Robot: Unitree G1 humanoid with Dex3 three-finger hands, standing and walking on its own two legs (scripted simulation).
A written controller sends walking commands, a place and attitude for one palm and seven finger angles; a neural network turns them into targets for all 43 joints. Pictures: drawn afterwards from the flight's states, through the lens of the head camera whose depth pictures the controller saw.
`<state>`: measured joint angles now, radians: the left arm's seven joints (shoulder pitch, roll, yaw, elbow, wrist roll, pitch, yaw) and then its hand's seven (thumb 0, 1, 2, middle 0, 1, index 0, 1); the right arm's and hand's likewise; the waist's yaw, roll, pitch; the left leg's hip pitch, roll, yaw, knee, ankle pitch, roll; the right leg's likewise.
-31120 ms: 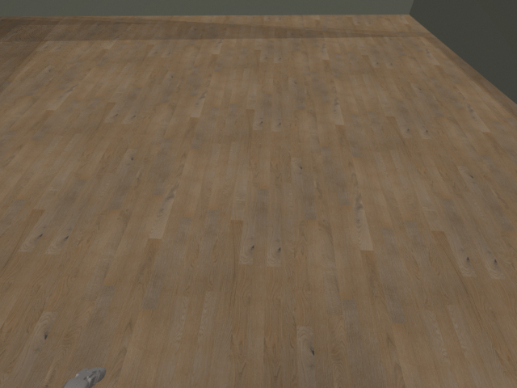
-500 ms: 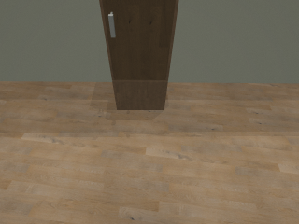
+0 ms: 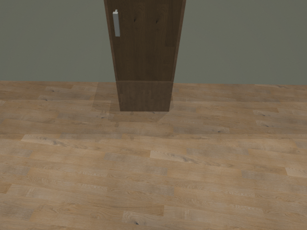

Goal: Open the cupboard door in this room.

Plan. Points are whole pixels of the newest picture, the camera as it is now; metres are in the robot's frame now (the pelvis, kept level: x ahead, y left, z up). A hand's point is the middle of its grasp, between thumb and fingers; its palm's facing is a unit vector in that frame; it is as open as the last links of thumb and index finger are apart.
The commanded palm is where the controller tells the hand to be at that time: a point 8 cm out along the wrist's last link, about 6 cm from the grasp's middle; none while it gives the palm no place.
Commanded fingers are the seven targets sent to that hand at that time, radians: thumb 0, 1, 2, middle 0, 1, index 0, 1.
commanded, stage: look at it before walking up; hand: left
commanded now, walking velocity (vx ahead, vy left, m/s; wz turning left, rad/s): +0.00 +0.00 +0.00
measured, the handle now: (117, 22) +1.10 +0.27 +0.02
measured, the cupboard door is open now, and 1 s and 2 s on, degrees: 0 0 0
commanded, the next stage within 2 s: walk to a spot facing it in 0.12 s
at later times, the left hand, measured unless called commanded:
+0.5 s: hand out of the picture +0.01 +0.18 -0.18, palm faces -0.03 -0.98 -0.20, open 7.4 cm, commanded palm none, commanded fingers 0.00 0.90 0.90 -0.20 -0.30 -0.20 -0.30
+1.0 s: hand out of the picture +0.08 +0.12 -0.18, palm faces +0.13 -0.98 -0.13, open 7.4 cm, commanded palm none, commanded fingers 0.00 0.90 0.90 -0.20 -0.30 -0.20 -0.30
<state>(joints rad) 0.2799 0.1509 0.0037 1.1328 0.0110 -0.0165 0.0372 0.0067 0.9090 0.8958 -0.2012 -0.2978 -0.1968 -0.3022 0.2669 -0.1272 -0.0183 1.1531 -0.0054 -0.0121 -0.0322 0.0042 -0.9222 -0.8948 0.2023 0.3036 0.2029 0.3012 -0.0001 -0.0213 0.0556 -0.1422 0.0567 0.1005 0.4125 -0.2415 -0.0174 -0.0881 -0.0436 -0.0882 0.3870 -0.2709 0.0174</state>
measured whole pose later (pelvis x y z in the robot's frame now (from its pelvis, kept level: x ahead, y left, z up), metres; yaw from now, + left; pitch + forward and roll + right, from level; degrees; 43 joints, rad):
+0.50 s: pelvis +0.03 +0.00 -0.01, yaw -3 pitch -1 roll +1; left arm 0.32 0.16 0.03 1.13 0.03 0.01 -0.01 0.01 0.91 0.90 -0.20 -0.30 -0.20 -0.30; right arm 0.31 -0.15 -0.05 1.12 -0.03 -0.02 -0.01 0.00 -0.91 -0.89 0.20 0.30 0.20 0.30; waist 0.00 0.00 0.02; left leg -0.12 0.05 0.16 0.46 -0.32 -0.01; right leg -0.24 -0.06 -0.11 0.67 -0.45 -0.01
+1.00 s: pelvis +0.24 +0.00 -0.03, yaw +1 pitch +1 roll +0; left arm 0.52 0.06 0.01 1.21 0.01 -0.07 0.03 0.01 0.91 0.90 -0.20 -0.30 -0.20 -0.30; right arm 0.07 -0.16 -0.04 1.01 -0.02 -0.04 0.01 0.00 -0.92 -0.90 0.20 0.30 0.20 0.30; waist 0.04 0.00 0.12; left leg -0.46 -0.01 0.17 0.62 -0.14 0.10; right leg 0.07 -0.05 -0.20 0.58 -0.48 0.02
